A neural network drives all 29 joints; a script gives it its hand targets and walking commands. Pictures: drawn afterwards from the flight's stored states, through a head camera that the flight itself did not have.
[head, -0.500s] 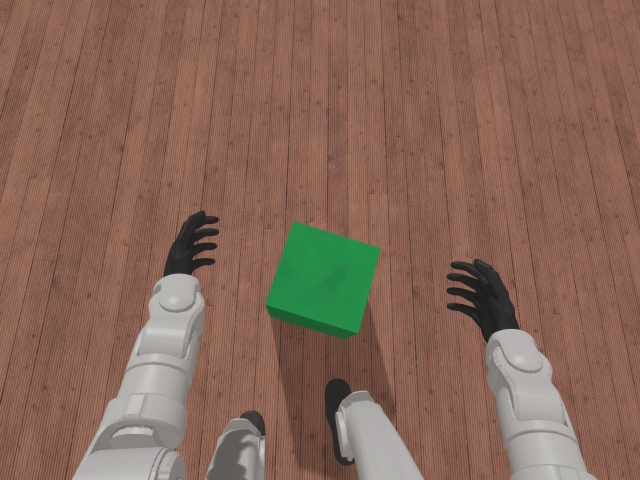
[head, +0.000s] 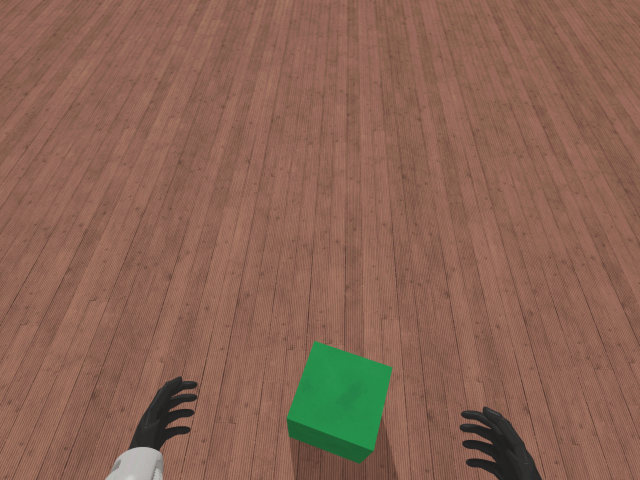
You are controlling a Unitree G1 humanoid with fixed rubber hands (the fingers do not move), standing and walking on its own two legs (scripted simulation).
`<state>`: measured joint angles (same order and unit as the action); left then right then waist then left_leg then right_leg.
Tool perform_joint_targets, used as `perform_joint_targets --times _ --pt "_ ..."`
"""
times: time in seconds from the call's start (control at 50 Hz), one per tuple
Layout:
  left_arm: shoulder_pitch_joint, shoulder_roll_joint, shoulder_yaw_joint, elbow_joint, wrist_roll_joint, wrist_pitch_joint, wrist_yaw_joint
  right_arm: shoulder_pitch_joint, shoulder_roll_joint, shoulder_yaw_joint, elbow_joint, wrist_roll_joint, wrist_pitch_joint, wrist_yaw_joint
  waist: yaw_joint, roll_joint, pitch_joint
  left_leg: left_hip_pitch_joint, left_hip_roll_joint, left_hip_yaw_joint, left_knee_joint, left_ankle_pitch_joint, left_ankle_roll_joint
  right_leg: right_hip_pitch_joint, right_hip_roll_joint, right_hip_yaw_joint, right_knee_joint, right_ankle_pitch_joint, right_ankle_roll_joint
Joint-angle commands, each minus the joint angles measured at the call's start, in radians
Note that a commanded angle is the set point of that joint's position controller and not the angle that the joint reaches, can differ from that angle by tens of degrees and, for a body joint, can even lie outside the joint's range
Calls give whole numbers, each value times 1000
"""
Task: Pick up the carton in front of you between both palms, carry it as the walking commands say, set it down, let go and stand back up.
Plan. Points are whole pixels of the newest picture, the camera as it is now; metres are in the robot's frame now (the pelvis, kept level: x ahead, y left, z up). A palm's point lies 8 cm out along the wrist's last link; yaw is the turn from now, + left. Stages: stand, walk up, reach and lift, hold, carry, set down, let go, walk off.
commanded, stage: let go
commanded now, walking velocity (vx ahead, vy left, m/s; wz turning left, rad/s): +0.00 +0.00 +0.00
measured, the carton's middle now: (337, 404) +0.38 -0.08 -0.65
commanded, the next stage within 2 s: stand in 0.56 s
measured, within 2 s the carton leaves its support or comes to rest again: neither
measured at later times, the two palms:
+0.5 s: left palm out of the picture +0.15 +0.24 -0.06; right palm out of the picture +0.15 -0.23 -0.06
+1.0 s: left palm out of the picture +0.13 +0.22 -0.12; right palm out of the picture +0.07 -0.30 -0.12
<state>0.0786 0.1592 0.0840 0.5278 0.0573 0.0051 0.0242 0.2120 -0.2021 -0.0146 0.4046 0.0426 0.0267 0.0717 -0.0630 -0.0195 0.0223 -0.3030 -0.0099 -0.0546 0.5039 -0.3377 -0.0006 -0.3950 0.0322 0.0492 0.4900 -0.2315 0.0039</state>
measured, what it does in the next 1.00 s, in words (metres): stands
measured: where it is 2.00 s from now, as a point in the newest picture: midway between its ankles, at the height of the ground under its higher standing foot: outside the picture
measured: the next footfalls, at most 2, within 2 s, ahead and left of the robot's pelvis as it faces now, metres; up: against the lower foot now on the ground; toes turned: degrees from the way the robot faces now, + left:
none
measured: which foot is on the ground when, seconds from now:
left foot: down 0.00-1.00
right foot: down 0.00-1.00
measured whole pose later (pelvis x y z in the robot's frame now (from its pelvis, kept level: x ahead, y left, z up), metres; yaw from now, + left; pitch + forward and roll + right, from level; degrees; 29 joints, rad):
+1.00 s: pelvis +0.03 -0.02 -0.02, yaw -6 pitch +5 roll +0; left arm 0.36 0.22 0.02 0.72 0.02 -0.04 0.01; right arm 0.37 -0.30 -0.02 0.68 -0.02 -0.02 -0.05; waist -0.02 0.04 -0.09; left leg -0.21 0.06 0.05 0.63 -0.49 -0.04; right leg -0.38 0.10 0.11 0.69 -0.38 -0.04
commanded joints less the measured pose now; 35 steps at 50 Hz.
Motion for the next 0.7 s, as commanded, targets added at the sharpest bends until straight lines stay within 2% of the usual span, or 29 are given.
perform_joint_targets --times 0.0,0.08,0.18,0.2,0.22,0.3,0.38,0.46,0.54,0.56,0.58,0.62,0.66,0.68 --pt "63 81 3 -118 -17 -10 -23 20 -97 -42 -68 -11 -15 -7 41 63 -232 43 -31 21 -93 432 -34 350 24 -27 -16 466 25" --pt "105 95 -19 -156 -41 11 -51 37 -107 -54 -50 -31 1 -12 42 62 -166 100 -17 16 -122 479 -43 350 36 -39 -53 403 19" --pt "115 104 -37 -188 -62 47 -76 23 -115 -64 -46 -51 37 -11 41 54 -69 103 -3 9 -156 435 -43 361 39 -51 -73 302 15" --pt "143 100 -41 -126 -82 20 -59 -20 -136 -66 -91 -79 89 -36 38 28 -107 132 1 -5 -127 535 -37 325 67 -58 -42 273 30" --pt "143 109 -43 -137 -83 18 -52 2 -142 -59 -85 -69 102 -43 35 58 -101 146 7 -8 -113 564 -41 311 64 -56 -37 251 23" --pt "104 115 -49 -144 -82 25 -41 -22 -142 -51 -85 -63 126 -53 32 65 -53 118 12 -11 -116 503 -39 280 60 -55 -33 196 15" --pt "116 121 -33 -130 -64 47 -40 -33 -137 -45 -98 -58 149 -55 48 66 -22 95 1 2 -132 421 -33 309 58 -53 -45 172 15" --pt "119 130 -20 -122 -50 70 -47 -38 -124 -40 -124 -53 174 -58 69 53 -1 61 -14 25 -148 306 -21 363 51 -49 -55 157 16" --pt "100 138 -19 -135 -47 87 -59 -44 -113 -35 -144 -52 195 -60 74 37 15 53 -25 42 -151 201 -7 378 40 -45 -59 113 19" --pt "291 212 -6 30 -17 36 -18 19 -209 -45 23 -100 58 -88 91 187 21 100 57 45 -102 -269 -22 78 -84 82 -117 -144 55" --pt "275 263 4 30 -6 9 -4 87 -183 -49 38 -113 5 -104 46 144 92 71 84 -15 -128 -355 -14 -7 -63 78 -125 -240 55" --pt "220 219 -2 25 -10 -38 -12 76 -200 -52 76 -114 -47 -112 43 83 73 42 113 -45 -120 -317 6 -38 -38 56 -83 -154 44" --pt "208 180 -13 41 -21 -65 -30 62 -200 -51 100 -103 -73 -114 41 0 -38 101 104 -23 -78 -214 5 -19 -30 75 -72 -73 32" --pt "208 176 -13 50 -25 -72 -35 64 -197 -48 109 -99 -81 -113 38 -23 -63 114 104 -17 -62 -190 4 -20 -32 90 -72 -56 25"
